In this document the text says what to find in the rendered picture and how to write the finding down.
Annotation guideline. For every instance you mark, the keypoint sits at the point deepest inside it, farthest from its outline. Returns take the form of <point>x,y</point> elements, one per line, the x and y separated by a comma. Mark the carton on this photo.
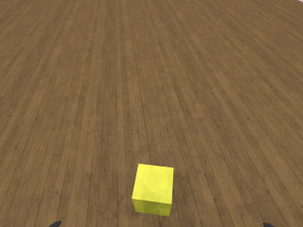
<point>153,190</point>

